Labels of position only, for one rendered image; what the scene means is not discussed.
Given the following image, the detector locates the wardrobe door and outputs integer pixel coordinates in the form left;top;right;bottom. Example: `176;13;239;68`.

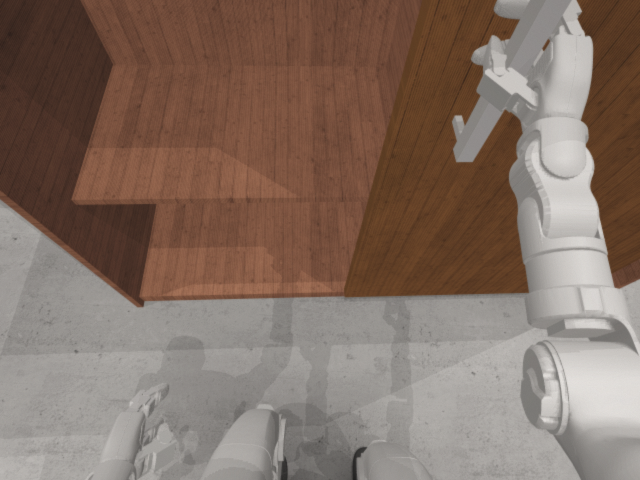
344;0;640;297

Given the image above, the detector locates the left robot thigh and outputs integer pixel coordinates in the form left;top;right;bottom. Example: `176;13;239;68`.
200;409;287;480

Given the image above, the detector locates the right robot shin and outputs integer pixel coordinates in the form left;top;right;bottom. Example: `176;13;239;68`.
364;440;387;452

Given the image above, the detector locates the robot left hand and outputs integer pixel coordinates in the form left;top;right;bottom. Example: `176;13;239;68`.
98;383;176;480

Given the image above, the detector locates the robot right forearm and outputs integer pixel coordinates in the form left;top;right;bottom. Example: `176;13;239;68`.
509;116;640;357

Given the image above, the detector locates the handle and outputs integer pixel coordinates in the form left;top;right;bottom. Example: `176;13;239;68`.
452;0;572;162

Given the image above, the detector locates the robot right upper arm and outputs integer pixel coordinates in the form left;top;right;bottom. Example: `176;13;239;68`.
520;340;640;480

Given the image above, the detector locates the robot left forearm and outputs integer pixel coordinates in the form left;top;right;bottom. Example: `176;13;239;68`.
85;459;137;480

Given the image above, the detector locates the robot right hand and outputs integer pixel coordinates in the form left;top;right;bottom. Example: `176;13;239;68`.
471;0;593;133

